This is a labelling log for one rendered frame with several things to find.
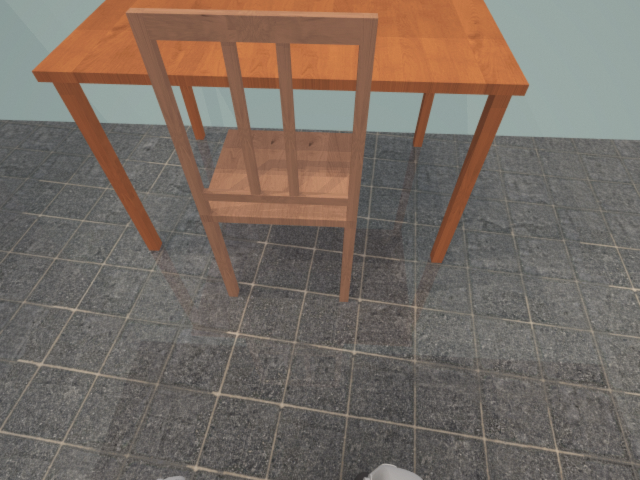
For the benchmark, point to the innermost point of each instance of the right robot shin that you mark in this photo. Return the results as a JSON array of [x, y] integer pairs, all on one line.
[[382, 465]]

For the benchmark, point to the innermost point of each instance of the chair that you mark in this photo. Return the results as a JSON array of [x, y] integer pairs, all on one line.
[[267, 177]]

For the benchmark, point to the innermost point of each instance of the table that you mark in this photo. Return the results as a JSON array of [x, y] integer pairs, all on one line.
[[422, 46]]

